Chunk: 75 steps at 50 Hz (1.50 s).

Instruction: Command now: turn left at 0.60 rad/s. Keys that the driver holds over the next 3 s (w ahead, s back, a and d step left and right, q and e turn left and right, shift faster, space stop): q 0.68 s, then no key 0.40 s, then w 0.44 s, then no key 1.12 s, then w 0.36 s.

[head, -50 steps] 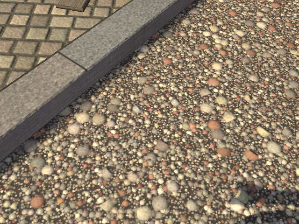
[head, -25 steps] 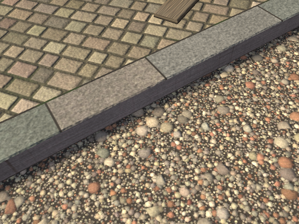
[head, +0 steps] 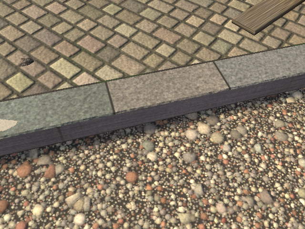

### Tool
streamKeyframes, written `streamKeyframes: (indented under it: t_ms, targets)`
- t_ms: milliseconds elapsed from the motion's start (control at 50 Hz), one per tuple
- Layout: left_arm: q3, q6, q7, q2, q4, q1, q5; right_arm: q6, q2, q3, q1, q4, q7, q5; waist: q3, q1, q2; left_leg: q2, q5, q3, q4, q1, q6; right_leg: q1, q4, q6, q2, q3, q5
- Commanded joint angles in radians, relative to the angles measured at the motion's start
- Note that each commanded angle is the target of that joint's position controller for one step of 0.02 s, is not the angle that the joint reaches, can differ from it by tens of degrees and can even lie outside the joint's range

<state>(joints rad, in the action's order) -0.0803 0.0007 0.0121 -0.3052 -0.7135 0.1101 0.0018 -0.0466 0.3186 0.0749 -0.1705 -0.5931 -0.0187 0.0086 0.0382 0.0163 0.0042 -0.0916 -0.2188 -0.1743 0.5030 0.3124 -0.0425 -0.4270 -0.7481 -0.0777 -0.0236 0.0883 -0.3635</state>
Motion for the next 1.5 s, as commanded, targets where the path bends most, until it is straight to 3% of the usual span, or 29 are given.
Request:
streamKeyframes:
  t_ms: [20,80,100,120,160,200,320,460,480,500,520,540,580,620,740,880,940,980,1000,1020,1120,1180,1240,1320,1340,1360,1380,1440,1500]
  targets:
    - [-0.027,0.027,-0.010,-0.099,0.080,-0.013,0.006,0.007,0.177,0.051,0.037,0.072,0.002,0.007,-0.121,-0.002,-0.174,0.244,0.252,-0.335,-0.097,-0.135,-0.178,0.030,0.114,0.017,-0.020,-0.001,-0.004]
    - [-0.042,0.037,-0.012,-0.127,0.059,0.070,-0.005,0.001,0.142,0.041,0.055,0.077,-0.006,0.022,-0.146,-0.046,-0.124,0.160,0.137,-0.308,0.003,-0.044,-0.086,0.265,0.382,0.070,0.055,0.022,0.250]
    - [-0.054,0.030,-0.004,-0.192,0.072,0.079,-0.020,0.003,0.083,0.025,-0.005,0.072,-0.005,0.006,-0.176,-0.009,0.090,0.052,-0.179,-0.163,0.216,0.080,-0.020,0.379,0.411,0.152,0.268,0.206,0.402]
    - [-0.060,0.026,-0.008,-0.228,0.061,0.071,-0.048,0.012,0.132,0.043,0.004,0.096,-0.008,0.017,-0.110,0.001,0.304,-0.058,-0.448,0.003,0.408,0.262,0.035,0.324,0.446,0.326,0.418,0.427,0.526]
    - [-0.030,0.028,0.003,-0.124,0.096,-0.012,-0.030,0.010,0.215,0.078,-0.033,0.048,-0.008,0.010,-0.084,0.015,0.146,0.031,-0.344,0.004,0.668,0.276,0.088,0.275,0.430,0.324,0.373,0.287,0.472]
    - [-0.021,0.022,0.014,-0.101,0.105,-0.049,-0.008,-0.012,0.165,0.070,-0.053,0.021,-0.011,0.011,-0.055,0.013,0.119,0.046,-0.242,0.030,0.739,0.308,0.126,0.285,0.419,0.278,0.296,0.158,0.429]
    - [-0.036,-0.007,0.028,-0.148,0.084,0.030,-0.016,-0.011,0.080,0.034,0.048,0.075,0.010,0.015,-0.094,-0.060,0.167,0.111,-0.205,0.138,0.477,0.265,0.154,0.395,0.415,0.301,0.298,0.020,0.503]
    - [-0.052,-0.008,0.006,-0.190,0.071,-0.006,0.031,-0.019,0.092,0.042,-0.040,0.063,0.036,0.015,-0.110,-0.005,0.172,0.089,-0.033,0.250,0.033,-0.031,0.060,0.306,0.314,0.235,0.324,-0.078,0.472]
    - [-0.044,-0.005,0.004,-0.159,0.054,0.027,0.034,-0.019,0.108,0.053,-0.082,0.047,0.031,0.013,-0.118,0.009,0.129,0.069,0.055,0.237,-0.064,-0.142,0.027,0.244,0.233,0.180,0.295,-0.122,0.394]
    - [-0.031,-0.002,-0.002,-0.109,0.047,0.071,0.008,-0.014,0.185,0.077,-0.124,0.047,0.019,0.014,-0.130,0.005,-0.068,0.184,0.332,0.045,-0.124,-0.311,-0.029,0.066,0.018,0.087,0.214,-0.218,0.173]
    - [-0.005,0.000,0.000,-0.057,0.116,0.020,-0.040,-0.002,0.305,0.093,-0.113,0.078,0.010,-0.005,-0.120,-0.011,-0.353,0.451,0.601,-0.347,-0.125,-0.371,-0.230,-0.235,-0.247,-0.001,0.058,-0.224,-0.301]
    - [-0.021,0.002,0.011,-0.109,0.126,-0.068,-0.021,0.024,0.247,0.079,-0.140,0.080,0.022,-0.038,-0.184,0.074,-0.227,0.479,0.533,-0.373,-0.153,-0.312,-0.326,-0.246,-0.418,0.003,0.044,-0.057,-0.338]
    - [-0.034,-0.004,0.019,-0.135,0.106,-0.051,0.000,0.048,0.191,0.057,-0.050,0.060,0.018,-0.016,-0.109,0.012,-0.136,0.365,0.360,-0.215,-0.161,-0.251,-0.226,-0.254,-0.437,0.027,0.078,-0.021,-0.169]
    - [-0.040,-0.008,0.025,-0.143,0.090,-0.027,-0.013,0.041,0.155,0.038,0.014,0.066,0.004,0.006,-0.096,-0.016,-0.137,0.308,0.379,-0.161,-0.159,-0.202,-0.180,-0.211,-0.408,0.015,0.071,-0.019,-0.048]
    - [-0.021,-0.008,0.015,-0.094,0.076,-0.013,-0.002,0.032,0.142,0.027,0.004,0.050,-0.014,-0.006,-0.127,-0.008,-0.134,0.271,0.349,-0.147,-0.149,-0.227,-0.181,-0.144,-0.220,-0.017,0.042,-0.028,0.044]
    - [-0.011,0.001,0.001,-0.091,0.089,-0.026,0.006,0.022,0.139,0.014,0.018,0.020,0.003,-0.017,-0.089,0.020,-0.151,0.271,0.272,-0.210,-0.121,-0.134,-0.194,0.035,0.013,0.003,0.043,-0.042,-0.021]
    - [-0.004,0.014,-0.009,-0.067,0.076,0.023,0.004,0.022,0.103,-0.003,0.055,0.006,0.007,-0.005,-0.096,-0.026,-0.131,0.238,0.294,-0.214,-0.078,-0.114,-0.160,0.171,0.255,0.029,0.034,-0.057,0.103]
    - [-0.005,0.024,-0.008,-0.112,0.080,0.057,-0.025,0.034,0.059,-0.018,0.003,-0.012,0.006,-0.021,-0.129,-0.019,-0.024,0.160,0.139,-0.157,-0.021,-0.038,-0.058,0.359,0.373,0.079,0.151,0.043,0.483]
    - [-0.012,0.022,-0.007,-0.167,0.084,0.017,-0.031,0.043,0.063,-0.013,-0.078,-0.031,0.010,-0.028,-0.125,0.058,0.120,0.064,-0.040,-0.044,0.015,-0.011,-0.007,0.345,0.333,0.158,0.228,0.111,0.591]
    - [0.002,0.023,-0.010,-0.110,0.083,-0.010,-0.027,0.043,0.068,-0.014,-0.064,-0.039,0.007,-0.034,-0.129,0.047,0.158,0.068,-0.087,-0.005,-0.008,-0.087,0.034,0.253,0.366,0.219,0.249,0.144,0.458]
    - [0.017,0.039,-0.008,-0.086,0.068,0.027,-0.018,0.021,0.058,-0.012,-0.001,-0.052,0.003,-0.021,-0.081,-0.010,0.103,0.051,-0.079,0.013,-0.015,-0.081,0.016,0.241,0.371,0.133,0.120,0.044,0.032]
    - [0.004,0.028,0.009,-0.139,0.043,0.126,0.001,0.045,0.042,-0.011,0.011,-0.047,0.009,-0.002,0.025,-0.044,0.160,0.020,-0.254,0.124,0.151,0.112,0.010,0.248,0.496,0.243,0.249,0.254,-0.382]
    - [-0.004,0.031,0.017,-0.166,0.032,0.155,0.009,0.086,0.040,-0.006,0.037,-0.038,0.021,0.010,0.095,-0.052,0.154,0.094,-0.260,0.141,0.237,0.183,0.004,0.222,0.555,0.306,0.349,0.374,-0.361]
    - [0.005,0.021,0.002,-0.133,0.062,0.054,0.026,0.113,0.028,0.004,-0.139,-0.127,0.044,0.006,0.026,0.047,0.121,0.043,-0.035,0.222,-0.018,-0.223,-0.017,0.041,0.446,0.222,0.195,0.117,-0.146]
    - [0.020,0.026,-0.002,-0.088,0.071,0.040,0.019,0.115,0.052,0.014,-0.216,-0.149,0.043,0.005,-0.005,0.076,0.066,0.086,-0.049,0.147,-0.046,-0.322,-0.029,-0.016,0.323,0.188,0.150,0.053,-0.084]
    - [0.043,0.039,-0.008,-0.012,0.111,0.016,0.012,0.122,0.136,0.034,-0.311,-0.159,0.037,0.002,-0.033,0.095,-0.174,0.278,-0.249,-0.203,-0.199,-0.425,-0.120,-0.172,-0.001,0.110,0.022,-0.091,-0.045]
    - [0.031,0.057,-0.002,-0.060,0.146,-0.009,0.030,0.133,0.190,0.044,-0.350,-0.151,0.047,-0.004,-0.019,0.111,-0.291,0.440,-0.296,-0.533,-0.316,-0.445,-0.256,-0.326,-0.241,0.093,-0.022,-0.052,-0.204]
    - [0.014,0.089,-0.018,-0.093,0.109,0.034,0.035,0.152,0.101,0.012,-0.263,-0.132,0.037,-0.007,0.035,0.053,-0.083,0.390,-0.214,-0.333,-0.304,-0.460,-0.212,-0.464,-0.390,0.139,0.091,-0.001,-0.015]
    - [0.015,0.092,-0.044,-0.068,0.111,0.006,0.018,0.136,0.064,-0.009,-0.251,-0.135,0.029,-0.010,0.030,0.041,-0.096,0.317,0.120,-0.139,-0.329,-0.411,-0.164,-0.405,-0.297,0.114,0.123,-0.048,0.134]
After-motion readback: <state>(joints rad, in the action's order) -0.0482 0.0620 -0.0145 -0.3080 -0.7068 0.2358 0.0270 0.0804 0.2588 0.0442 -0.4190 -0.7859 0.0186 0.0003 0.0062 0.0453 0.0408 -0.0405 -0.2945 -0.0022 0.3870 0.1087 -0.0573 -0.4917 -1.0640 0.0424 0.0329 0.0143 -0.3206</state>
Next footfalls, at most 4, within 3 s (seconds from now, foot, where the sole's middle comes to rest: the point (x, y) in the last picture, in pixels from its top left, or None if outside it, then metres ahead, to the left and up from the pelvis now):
0.08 right None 0.06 -0.13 -0.78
0.50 left None -0.01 0.13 -0.78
0.98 right None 0.10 -0.07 -0.78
1.76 right None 0.40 0.14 -0.78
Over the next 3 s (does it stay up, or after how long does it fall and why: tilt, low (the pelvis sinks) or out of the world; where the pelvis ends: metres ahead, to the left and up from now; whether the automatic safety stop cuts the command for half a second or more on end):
stays up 0.39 0.20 0.00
